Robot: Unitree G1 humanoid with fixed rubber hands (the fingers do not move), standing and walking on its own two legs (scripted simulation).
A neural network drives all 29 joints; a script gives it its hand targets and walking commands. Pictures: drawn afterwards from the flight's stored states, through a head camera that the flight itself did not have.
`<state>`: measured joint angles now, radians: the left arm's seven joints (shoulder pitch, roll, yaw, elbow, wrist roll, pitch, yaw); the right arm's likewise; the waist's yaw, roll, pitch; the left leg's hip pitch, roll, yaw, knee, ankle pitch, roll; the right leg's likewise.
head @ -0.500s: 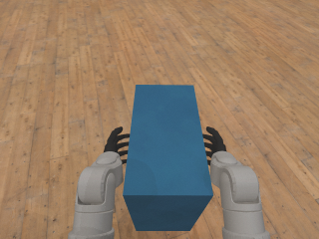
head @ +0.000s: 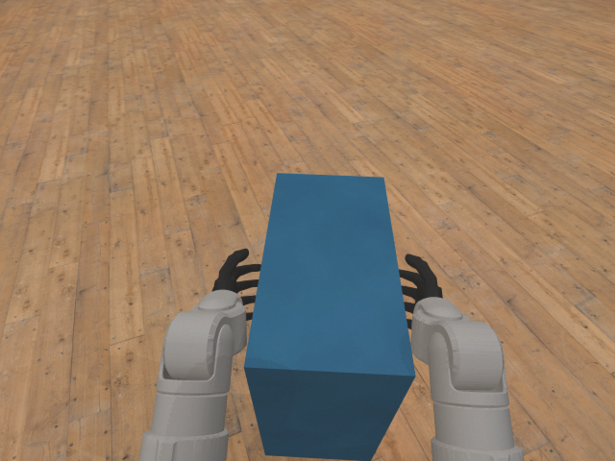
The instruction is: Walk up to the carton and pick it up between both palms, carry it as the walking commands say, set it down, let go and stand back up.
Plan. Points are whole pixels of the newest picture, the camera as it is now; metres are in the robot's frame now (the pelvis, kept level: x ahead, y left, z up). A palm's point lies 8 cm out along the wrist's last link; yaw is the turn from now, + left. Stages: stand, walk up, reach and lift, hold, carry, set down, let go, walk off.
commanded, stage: carry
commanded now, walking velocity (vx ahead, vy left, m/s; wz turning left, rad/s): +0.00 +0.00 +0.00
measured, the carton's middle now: (323, 317) +0.32 +0.00 +0.02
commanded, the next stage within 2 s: none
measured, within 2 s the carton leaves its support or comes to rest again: neither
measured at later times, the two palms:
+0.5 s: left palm (229, 337) +0.24 +0.11 +0.09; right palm (438, 341) +0.24 -0.13 +0.09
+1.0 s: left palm (249, 326) +0.26 +0.09 +0.09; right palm (453, 337) +0.25 -0.15 +0.08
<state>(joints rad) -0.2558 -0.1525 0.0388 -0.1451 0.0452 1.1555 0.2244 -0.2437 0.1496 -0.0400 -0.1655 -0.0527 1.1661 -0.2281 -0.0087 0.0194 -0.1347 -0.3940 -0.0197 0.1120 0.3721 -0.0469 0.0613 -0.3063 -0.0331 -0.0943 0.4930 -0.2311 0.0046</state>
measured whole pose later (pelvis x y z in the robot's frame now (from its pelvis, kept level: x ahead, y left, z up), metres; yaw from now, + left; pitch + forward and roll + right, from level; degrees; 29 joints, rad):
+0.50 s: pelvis -0.04 -0.02 -0.01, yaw +2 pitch +0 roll -2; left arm -0.30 -0.16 0.06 -0.08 0.07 1.13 0.21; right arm -0.27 0.16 -0.07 -0.13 -0.07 1.15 -0.22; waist -0.01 0.03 -0.10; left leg -0.49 0.00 0.05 0.48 -0.16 -0.02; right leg -0.37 -0.01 -0.14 0.57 -0.32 -0.05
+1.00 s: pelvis -0.04 -0.03 +0.00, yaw -1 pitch +3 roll -1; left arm -0.29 -0.16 0.07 -0.05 0.07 1.05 0.20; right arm -0.26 0.15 -0.06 -0.08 -0.08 1.05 -0.21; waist 0.00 0.02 -0.12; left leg -0.41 0.01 0.10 0.43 -0.07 0.05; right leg -0.33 0.02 -0.09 0.50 -0.22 -0.04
